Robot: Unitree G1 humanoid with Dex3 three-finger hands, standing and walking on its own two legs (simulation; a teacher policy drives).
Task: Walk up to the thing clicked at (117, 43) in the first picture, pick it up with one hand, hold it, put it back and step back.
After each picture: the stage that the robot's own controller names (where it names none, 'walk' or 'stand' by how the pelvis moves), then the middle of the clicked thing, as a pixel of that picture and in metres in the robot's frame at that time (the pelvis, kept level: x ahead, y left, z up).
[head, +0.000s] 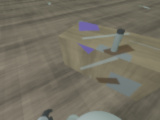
stand; (117, 41) +0.84 -0.23 +0.01
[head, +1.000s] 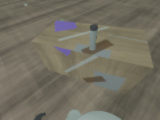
walk; (93, 38) +0.75 +0.06 +0.04
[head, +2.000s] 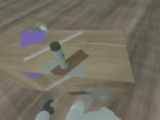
walk; (60, 56) +0.46 +0.28 +0.03
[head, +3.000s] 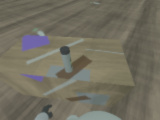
stand; (67, 60) +0.47 +0.22 +0.02
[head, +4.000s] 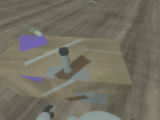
stand; (65, 61) +0.47 +0.23 +0.00
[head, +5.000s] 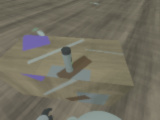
stand; (68, 60) +0.48 +0.22 +0.00
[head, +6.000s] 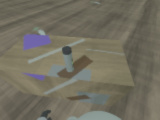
stand; (68, 60) +0.48 +0.21 +0.00
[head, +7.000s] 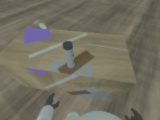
rise first; (69, 55) +0.50 +0.21 +0.01
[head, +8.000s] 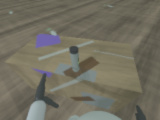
rise first; (75, 60) +0.49 +0.20 +0.01
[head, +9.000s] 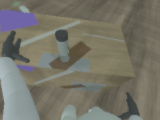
go down; (63, 48) +0.50 +0.18 +0.05
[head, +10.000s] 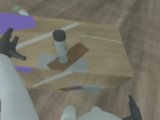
go down; (61, 48) +0.49 +0.19 +0.07
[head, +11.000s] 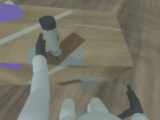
close in; (53, 39) +0.51 +0.20 +0.11
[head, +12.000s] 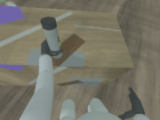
lift; (53, 41) +0.51 +0.20 +0.10
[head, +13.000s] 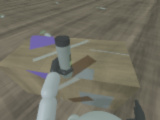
lift; (65, 59) +0.33 +0.17 +0.20
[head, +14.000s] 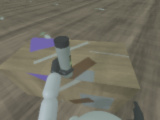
hold; (64, 59) +0.33 +0.17 +0.20
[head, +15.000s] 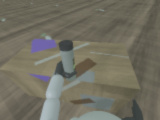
hold; (68, 62) +0.33 +0.15 +0.18
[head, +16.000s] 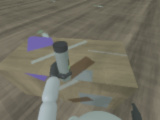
hold; (63, 63) +0.32 +0.18 +0.17
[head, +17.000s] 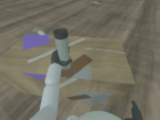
crouch; (63, 51) +0.40 +0.18 +0.19
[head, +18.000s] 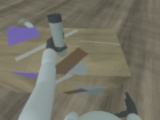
lower; (58, 38) +0.51 +0.19 +0.18
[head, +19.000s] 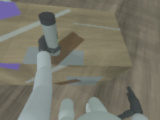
lower; (51, 37) +0.52 +0.20 +0.11
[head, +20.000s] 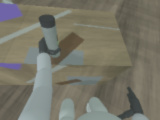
lower; (51, 39) +0.51 +0.20 +0.10
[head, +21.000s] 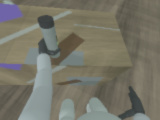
lower; (51, 40) +0.51 +0.20 +0.10
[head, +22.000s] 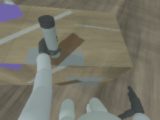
lower; (51, 40) +0.51 +0.20 +0.10
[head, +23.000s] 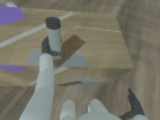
open; (55, 41) +0.51 +0.19 +0.10
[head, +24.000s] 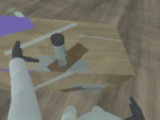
sink last; (60, 52) +0.46 +0.19 +0.07
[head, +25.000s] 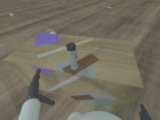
stand; (73, 57) +0.49 +0.20 +0.06
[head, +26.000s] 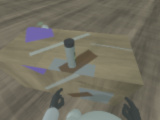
stand; (70, 54) +0.48 +0.19 +0.07
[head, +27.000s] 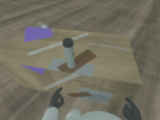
stand; (69, 54) +0.48 +0.20 +0.07
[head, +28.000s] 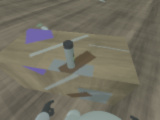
stand; (69, 56) +0.48 +0.20 +0.05
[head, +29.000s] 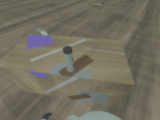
stand; (69, 60) +0.49 +0.21 +0.01
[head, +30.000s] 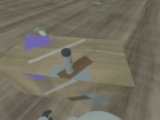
stand; (68, 62) +0.46 +0.21 +0.00
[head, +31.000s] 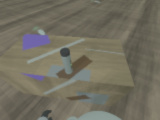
stand; (67, 62) +0.46 +0.22 +0.00
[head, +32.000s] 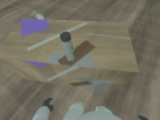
walk; (68, 48) +0.52 +0.22 +0.02
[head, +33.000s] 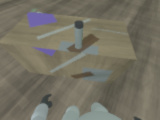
walk; (78, 36) +0.68 +0.15 +0.03
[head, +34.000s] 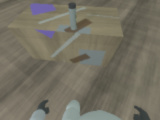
walk; (73, 17) +0.93 +0.29 +0.03
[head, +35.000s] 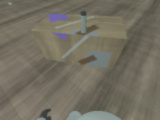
stand; (83, 22) +1.09 +0.18 +0.02
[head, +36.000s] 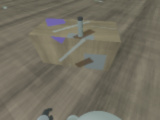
stand; (80, 27) +1.10 +0.21 +0.00
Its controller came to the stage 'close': yes
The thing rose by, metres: 0.20
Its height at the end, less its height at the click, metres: +0.00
